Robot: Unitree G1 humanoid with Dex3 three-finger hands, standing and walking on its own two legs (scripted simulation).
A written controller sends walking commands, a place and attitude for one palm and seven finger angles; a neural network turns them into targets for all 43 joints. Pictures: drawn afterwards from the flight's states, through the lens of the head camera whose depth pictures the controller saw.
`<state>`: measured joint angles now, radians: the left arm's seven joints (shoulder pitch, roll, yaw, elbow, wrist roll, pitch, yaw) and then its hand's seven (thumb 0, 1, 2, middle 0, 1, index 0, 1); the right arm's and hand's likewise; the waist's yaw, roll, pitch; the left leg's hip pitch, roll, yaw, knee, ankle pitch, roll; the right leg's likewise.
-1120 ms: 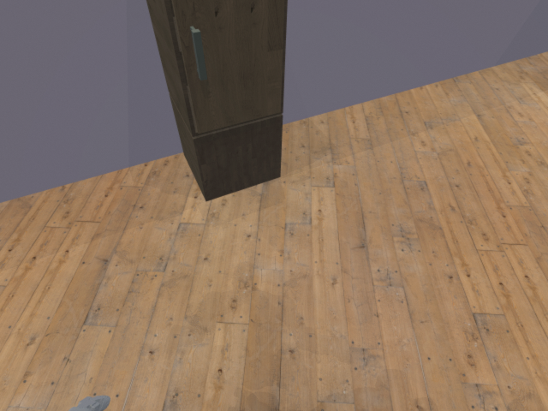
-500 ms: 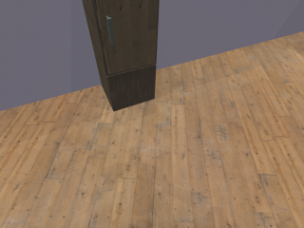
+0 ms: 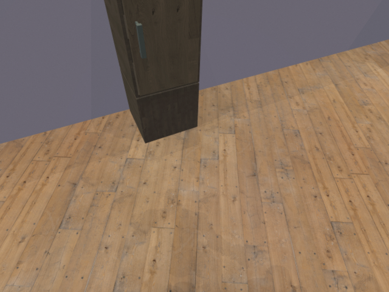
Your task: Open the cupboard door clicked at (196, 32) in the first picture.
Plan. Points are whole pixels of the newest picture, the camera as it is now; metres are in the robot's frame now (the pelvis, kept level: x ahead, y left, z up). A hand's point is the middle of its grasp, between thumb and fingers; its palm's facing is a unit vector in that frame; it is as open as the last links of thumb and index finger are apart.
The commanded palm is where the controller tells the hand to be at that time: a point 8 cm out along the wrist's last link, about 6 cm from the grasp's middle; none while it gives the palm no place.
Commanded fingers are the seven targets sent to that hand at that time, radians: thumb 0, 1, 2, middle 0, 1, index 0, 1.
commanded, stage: look at it before walking up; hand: left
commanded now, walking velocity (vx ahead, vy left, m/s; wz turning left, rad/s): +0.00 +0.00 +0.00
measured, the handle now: (140, 40) +1.17 +0.33 -0.03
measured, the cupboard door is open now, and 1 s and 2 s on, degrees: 0 0 0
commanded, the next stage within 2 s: walk to a spot facing it in 0.32 s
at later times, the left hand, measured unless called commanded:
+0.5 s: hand out of the picture +0.07 +0.24 -0.16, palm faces -0.02 -0.94 -0.33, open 7.4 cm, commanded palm none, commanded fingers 0.00 0.90 0.90 -0.20 -0.30 -0.20 -0.30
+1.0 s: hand out of the picture +0.09 +0.15 -0.17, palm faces -0.15 -0.97 -0.17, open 7.4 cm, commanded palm none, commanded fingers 0.00 0.90 0.90 -0.20 -0.30 -0.20 -0.30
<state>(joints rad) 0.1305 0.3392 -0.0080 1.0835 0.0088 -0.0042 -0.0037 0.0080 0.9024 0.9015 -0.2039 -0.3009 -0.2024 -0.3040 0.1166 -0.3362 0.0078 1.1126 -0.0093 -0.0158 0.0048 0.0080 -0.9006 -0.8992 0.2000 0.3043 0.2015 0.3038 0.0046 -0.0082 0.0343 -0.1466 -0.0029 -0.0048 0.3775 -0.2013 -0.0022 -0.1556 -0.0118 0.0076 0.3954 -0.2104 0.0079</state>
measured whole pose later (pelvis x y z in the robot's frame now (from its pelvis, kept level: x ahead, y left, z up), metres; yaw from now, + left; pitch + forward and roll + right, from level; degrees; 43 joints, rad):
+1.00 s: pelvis +0.12 -0.03 -0.01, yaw -14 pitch +0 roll +0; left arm 0.46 0.14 0.02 1.06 0.02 -0.05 0.00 0.01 0.90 0.90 -0.20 -0.30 -0.20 -0.30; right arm 0.17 -0.21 -0.05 0.99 -0.02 0.00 0.02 0.01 -0.90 -0.90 0.20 0.30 0.20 0.30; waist 0.04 0.00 0.04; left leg -0.60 0.11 0.07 1.04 -0.28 -0.06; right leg -0.08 0.05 0.07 0.41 -0.33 -0.04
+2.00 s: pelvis +0.47 -0.15 -0.01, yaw -47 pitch +1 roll -2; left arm 0.22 0.21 0.06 0.98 0.02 -0.03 -0.01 0.00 0.92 0.90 -0.20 -0.30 -0.20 -0.30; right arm 0.16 -0.19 -0.04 0.92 -0.03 -0.03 0.01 0.01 -0.91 -0.90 0.19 0.30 0.20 0.30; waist -0.01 0.01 0.06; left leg -0.55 0.16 0.08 0.90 -0.29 -0.07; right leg -0.24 0.04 -0.04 0.49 -0.27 -0.03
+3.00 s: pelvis +0.55 -0.25 +0.00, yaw -24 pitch -1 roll +3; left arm 0.22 0.18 0.03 0.91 0.02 0.00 0.03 0.01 0.90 0.90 -0.20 -0.30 -0.20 -0.30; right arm 0.16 -0.30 -0.10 0.95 -0.02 0.08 0.02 0.01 -0.91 -0.90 0.19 0.30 0.19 0.30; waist -0.01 0.03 0.08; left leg -0.49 0.06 0.02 1.10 -0.39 -0.09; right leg -0.19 -0.11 -0.25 0.50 -0.28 -0.04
